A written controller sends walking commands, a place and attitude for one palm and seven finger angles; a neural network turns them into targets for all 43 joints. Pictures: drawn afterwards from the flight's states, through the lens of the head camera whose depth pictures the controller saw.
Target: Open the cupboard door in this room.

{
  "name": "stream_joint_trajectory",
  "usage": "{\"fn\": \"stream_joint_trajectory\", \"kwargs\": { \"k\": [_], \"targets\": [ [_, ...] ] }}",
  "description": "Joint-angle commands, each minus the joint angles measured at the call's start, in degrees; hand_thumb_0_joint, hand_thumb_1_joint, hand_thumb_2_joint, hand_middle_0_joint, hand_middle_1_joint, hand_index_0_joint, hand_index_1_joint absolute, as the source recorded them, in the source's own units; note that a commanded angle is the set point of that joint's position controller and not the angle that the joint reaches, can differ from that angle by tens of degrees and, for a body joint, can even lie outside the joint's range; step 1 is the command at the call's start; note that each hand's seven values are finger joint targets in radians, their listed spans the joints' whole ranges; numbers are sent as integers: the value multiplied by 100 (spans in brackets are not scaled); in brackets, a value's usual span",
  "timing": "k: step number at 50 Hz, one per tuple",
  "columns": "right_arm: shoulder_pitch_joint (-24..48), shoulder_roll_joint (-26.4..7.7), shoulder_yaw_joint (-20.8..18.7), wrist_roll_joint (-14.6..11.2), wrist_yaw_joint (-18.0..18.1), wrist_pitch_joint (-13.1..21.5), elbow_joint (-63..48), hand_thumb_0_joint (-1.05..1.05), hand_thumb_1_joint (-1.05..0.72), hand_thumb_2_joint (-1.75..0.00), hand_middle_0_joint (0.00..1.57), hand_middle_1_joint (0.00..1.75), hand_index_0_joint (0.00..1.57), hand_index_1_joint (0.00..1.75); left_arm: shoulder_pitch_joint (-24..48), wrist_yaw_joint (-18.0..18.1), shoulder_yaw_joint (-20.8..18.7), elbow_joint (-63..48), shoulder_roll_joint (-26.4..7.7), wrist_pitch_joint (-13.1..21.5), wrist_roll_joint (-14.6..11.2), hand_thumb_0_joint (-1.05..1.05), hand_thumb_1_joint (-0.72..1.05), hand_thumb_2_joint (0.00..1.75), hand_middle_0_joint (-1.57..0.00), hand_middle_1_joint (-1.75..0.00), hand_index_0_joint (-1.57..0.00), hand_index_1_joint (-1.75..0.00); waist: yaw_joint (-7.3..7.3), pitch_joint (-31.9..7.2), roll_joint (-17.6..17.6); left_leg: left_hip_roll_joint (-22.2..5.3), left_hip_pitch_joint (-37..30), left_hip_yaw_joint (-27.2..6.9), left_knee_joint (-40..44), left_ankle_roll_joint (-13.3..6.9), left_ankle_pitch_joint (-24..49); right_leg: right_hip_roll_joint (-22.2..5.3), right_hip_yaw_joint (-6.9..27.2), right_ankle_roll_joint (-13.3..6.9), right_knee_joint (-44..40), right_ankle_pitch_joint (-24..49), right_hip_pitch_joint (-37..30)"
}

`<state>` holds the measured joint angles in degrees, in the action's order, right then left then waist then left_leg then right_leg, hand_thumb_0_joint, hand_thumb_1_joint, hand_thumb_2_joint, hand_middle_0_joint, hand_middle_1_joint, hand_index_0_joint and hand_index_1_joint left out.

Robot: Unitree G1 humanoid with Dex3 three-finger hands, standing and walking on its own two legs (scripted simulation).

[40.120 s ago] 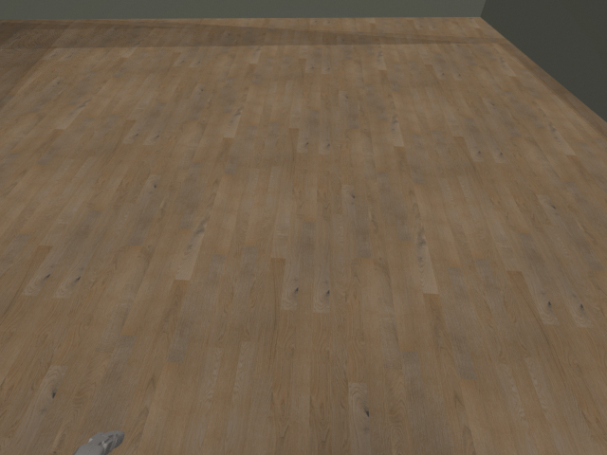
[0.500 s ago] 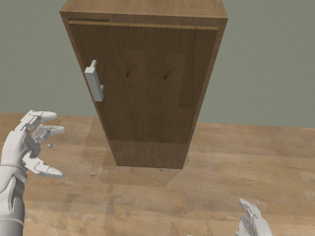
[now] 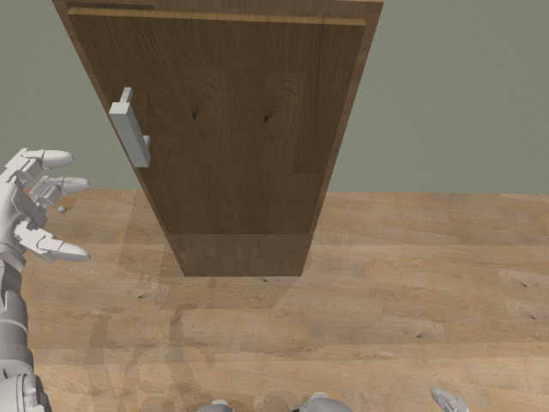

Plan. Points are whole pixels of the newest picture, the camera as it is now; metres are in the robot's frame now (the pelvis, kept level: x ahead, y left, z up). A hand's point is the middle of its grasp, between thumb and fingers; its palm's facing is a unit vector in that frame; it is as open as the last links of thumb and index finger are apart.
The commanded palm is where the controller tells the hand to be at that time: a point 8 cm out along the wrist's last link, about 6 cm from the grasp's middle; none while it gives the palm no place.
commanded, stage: move the hooked fingers beside the handle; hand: left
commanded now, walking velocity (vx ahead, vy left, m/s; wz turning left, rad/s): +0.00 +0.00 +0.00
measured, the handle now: (134, 128) +0.54 +0.25 +0.06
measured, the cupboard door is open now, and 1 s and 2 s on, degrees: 0 0 0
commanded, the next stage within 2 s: none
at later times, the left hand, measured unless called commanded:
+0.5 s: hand (74, 175) +0.42 +0.30 +0.08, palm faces +0.05 -1.00 -0.02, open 14.0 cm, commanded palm +0.40 +0.35 +0.07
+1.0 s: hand (80, 143) +0.48 +0.31 +0.08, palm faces +0.04 -1.00 -0.02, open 14.0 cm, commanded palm +0.47 +0.36 +0.07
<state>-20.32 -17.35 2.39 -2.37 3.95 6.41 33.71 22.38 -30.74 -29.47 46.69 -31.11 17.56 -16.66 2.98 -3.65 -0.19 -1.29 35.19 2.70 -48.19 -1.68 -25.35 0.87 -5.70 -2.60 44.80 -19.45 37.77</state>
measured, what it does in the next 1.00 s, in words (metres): stands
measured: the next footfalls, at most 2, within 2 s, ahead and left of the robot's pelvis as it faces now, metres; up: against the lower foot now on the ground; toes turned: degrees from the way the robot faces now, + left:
none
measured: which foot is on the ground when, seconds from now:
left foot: down 0.00-1.00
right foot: down 0.00-1.00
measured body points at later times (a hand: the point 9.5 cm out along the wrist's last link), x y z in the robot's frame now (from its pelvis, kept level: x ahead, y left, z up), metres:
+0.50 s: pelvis +0.00 +0.02 -0.01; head +0.09 +0.04 +0.43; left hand +0.41 +0.35 +0.08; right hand +0.06 -0.25 -0.11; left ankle -0.02 +0.10 -0.70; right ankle +0.02 -0.09 -0.70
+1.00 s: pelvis -0.01 +0.02 -0.02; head +0.13 +0.05 +0.41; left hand +0.48 +0.37 +0.08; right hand -0.01 -0.26 -0.11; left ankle -0.02 +0.10 -0.70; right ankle +0.02 -0.09 -0.70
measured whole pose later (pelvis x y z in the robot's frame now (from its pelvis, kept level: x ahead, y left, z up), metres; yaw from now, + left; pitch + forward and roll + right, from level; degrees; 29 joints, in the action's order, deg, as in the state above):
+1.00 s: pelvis -0.01 +0.02 -0.02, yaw -1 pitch +20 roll -4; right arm -23.8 -17.6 3.8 -0.7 3.3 -3.3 34.2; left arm 51.2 -29.8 -31.2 72.3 -46.2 19.9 -7.2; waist 10.1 -3.6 -0.4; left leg -2.0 48.0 2.2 -54.5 -3.0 -26.8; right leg 1.4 -6.1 -1.5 47.5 -18.8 49.0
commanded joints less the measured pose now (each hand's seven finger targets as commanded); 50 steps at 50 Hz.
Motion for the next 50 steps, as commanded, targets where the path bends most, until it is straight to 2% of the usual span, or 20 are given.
{"fn": "stream_joint_trajectory", "kwargs": {
  "k": [1, 5, 7, 9, 11, 12, 15, 17, 18, 21, 24, 26, 29, 30, 33, 35, 38, 42, 45, 50],
  "targets": [
    [-224, -922, -378, -6, 106, 174, -553, 0, -90, -90, 20, 30, 20, 30, 2093, -85, -377, -905, -1942, 424, -93, 0, -50, 30, -30, -120, -30, -120, -5, -1877, 611, 116, -266, -325, 579, -1, 1888, -4, 602, 93, -334, 1595, -1467],
    [-341, -896, -398, 32, 88, 102, -535, 0, -90, -90, 20, 30, 20, 30, 2247, -55, -325, -1061, -1975, 504, -4, 0, -50, 30, -30, -120, -30, -120, -44, -2365, 892, 80, -672, -396, 519, 32, 2533, 29, 520, 79, -222, 1908, -1407],
    [-348, -890, -399, 36, 61, 71, -528, 0, -90, -90, 20, 30, 20, 30, 2201, -14, -265, -980, -1871, 505, 1, 0, -50, 30, -30, -120, -30, -120, -46, -2263, 966, 59, -738, -428, 532, 74, 2615, 36, 467, 78, -239, 1831, -1258],
    [-400, -927, -393, 37, 64, 11, -500, 0, -90, -90, 20, 30, 20, 30, 2270, 26, -318, -712, -1915, 470, -26, 0, -50, 30, -30, -120, -30, -120, 9, -2106, 547, 33, -593, -470, 533, 58, 2578, 70, 416, 75, -230, 1794, -1190],
    [-384, -916, -396, 30, 51, -35, -509, 0, -90, -90, 20, 30, 20, 30, 2427, 66, -204, -532, -1781, 418, 21, 0, -50, 30, -30, -120, -30, -120, 46, -2018, 595, 39, -538, -438, 567, 63, 2397, 44, 410, 98, -248, 1705, -1119],
    [-412, -941, -398, 32, 47, -62, -514, 0, -90, -90, 20, 30, 20, 30, 2379, 97, -280, -380, -1870, 394, 50, 0, -50, 30, -30, -120, -30, -120, 23, -1969, 492, 33, -457, -456, 583, 67, 2353, 41, 392, 93, -250, 1658, -1123],
    [-460, -942, -378, 46, 34, -147, -516, 0, -90, -90, 20, 30, 20, 30, 2747, 168, -217, -248, -1985, 408, 211, 0, -50, 30, -30, -120, -30, -120, 80, -1996, 715, 28, -499, -448, 541, 71, 2407, 48, 405, 86, -200, 1610, -961],
    [-500, -957, -369, 61, 29, -191, -476, 0, -90, -90, 20, 30, 20, 30, 3109, 218, -205, -114, -2066, 478, 277, 0, -50, 30, -30, -120, -30, -120, 162, -1923, 642, 18, -406, -474, 511, 74, 2241, 51, 408, 95, -191, 1489, -863],
    [-544, -955, -392, 68, 24, -207, -468, 0, -90, -90, 20, 30, 20, 30, 3163, 243, -270, -132, -2133, 545, 300, 0, -50, 30, -30, -120, -30, -120, 158, -2085, 565, 11, -465, -490, 484, 69, 2295, 58, 412, 101, -173, 1506, -898],
    [-593, -949, -387, 90, 15, -269, -426, 0, -90, -90, 20, 30, 20, 30, 3507, 225, -150, -145, -2068, 727, 340, 0, -50, 30, -30, -120, -30, -120, 196, -2338, 991, -15, -815, -536, 398, 143, 2647, 75, 407, 88, -119, 1500, -685],
    [-678, -988, -385, 115, 25, -338, -318, 0, -90, -90, 20, 30, 20, 30, 3887, 189, -104, -11, -2110, 806, 345, 0, -50, 30, -30, -120, -30, -120, 283, -2418, 973, -57, -981, -652, 329, 203, 2863, 99, 353, 74, -70, 1425, -473],
    [-704, -988, -389, 100, 12, -401, -306, 0, -90, -90, 20, 30, 20, 30, 3683, 164, -97, 303, -2072, 732, 371, 0, -50, 30, -30, -120, -30, -120, 266, -2360, 931, -68, -929, -633, 334, 200, 2842, 101, 347, 97, -105, 1392, -419],
    [-758, -1022, -357, 103, 33, -484, -261, 0, -90, -90, 20, 30, 20, 30, 3982, 168, -104, 694, -2228, 610, 431, 0, -50, 30, -30, -120, -30, -120, 350, -2070, 711, -40, -515, -625, 343, 122, 2445, 92, 349, 88, -114, 1306, -429],
    [-801, -1033, -366, 107, 31, -511, -268, 0, -90, -90, 20, 30, 20, 30, 3959, 178, -167, 712, -2327, 590, 468, 0, -50, 30, -30, -120, -30, -120, 338, -2185, 667, -44, -526, -615, 337, 107, 2531, 89, 363, 107, -104, 1387, -482],
    [-849, -1016, -362, 137, -1, -575, -300, 0, -90, -90, 20, 30, 20, 30, 4023, 254, -162, 603, -2391, 637, 561, 0, -50, 30, -30, -120, -30, -120, 290, -2365, 1057, -59, -702, -628, 301, 181, 2770, 88, 350, 99, -66, 1373, -351],
    [-933, -1045, -363, 153, -6, -642, -278, 0, -90, -90, 20, 30, 20, 30, 4279, 306, -319, 630, -2662, 712, 599, 0, -50, 30, -30, -120, -30, -120, 345, -2462, 933, -63, -621, -629, 250, 160, 2709, 121, 367, 107, -33, 1389, -402],
    [-939, -1083, -326, 143, 19, -690, -269, 0, -90, -90, 20, 30, 20, 30, 4575, 325, -400, 977, -2878, 709, 610, 0, -50, 30, -30, -120, -30, -120, 485, -2215, 557, -28, -28, -554, 242, 28, 2001, 111, 442, 140, -92, 1271, -588],
    [-1048, -1110, -312, 176, 39, -756, -239, 0, -90, -90, 20, 30, 20, 30, 4740, 243, -506, 1041, -3272, 719, 788, 0, -50, 30, -30, -120, -30, -120, 474, -2537, 1155, -27, -202, -544, 141, 44, 2259, 111, 481, 112, -20, 1377, -501],
    [-1147, -1146, -278, 179, 42, -834, -216, 0, -90, -90, 20, 30, 20, 30, 4866, 110, -409, 1323, -3334, 629, 818, 0, -50, 30, -30, -120, -30, -120, 592, -2385, 1010, -51, -72, -572, 72, 23, 2311, 137, 459, 120, -9, 1424, -393],
    [-1312, -1201, -275, 196, 50, -923, -178, 0, -90, -90, 20, 30, 20, 30, 5217, -8, -340, 1448, -3367, 517, 791, 0, -50, 30, -30, -120, -30, -120, 720, -2590, 1106, -103, -312, -663, -32, 43, 2548, 171, 398, 134, 32, 1387, -41]
  ]
}}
